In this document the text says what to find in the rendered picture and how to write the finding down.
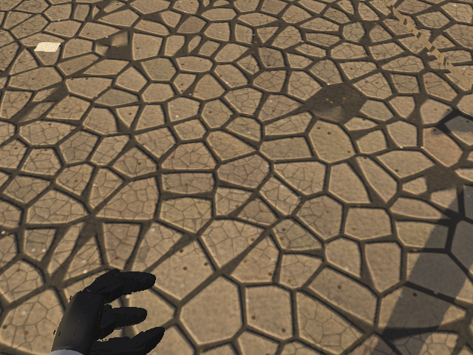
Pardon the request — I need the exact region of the robot left hand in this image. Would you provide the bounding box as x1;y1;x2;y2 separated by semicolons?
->
51;268;165;355

